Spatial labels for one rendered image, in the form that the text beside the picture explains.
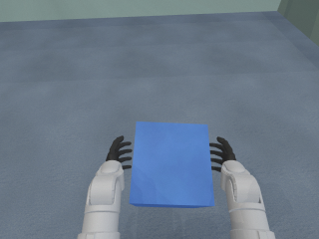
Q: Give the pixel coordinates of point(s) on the carton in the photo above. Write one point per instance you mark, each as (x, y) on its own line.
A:
(171, 166)

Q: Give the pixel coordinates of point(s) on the right robot forearm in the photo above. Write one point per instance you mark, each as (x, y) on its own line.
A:
(244, 202)

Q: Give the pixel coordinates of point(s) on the robot left hand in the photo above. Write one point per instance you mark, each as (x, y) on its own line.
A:
(115, 151)

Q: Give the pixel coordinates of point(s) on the left robot forearm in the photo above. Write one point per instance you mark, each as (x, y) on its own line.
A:
(103, 203)

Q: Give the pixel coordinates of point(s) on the robot right hand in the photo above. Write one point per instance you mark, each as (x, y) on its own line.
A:
(226, 154)

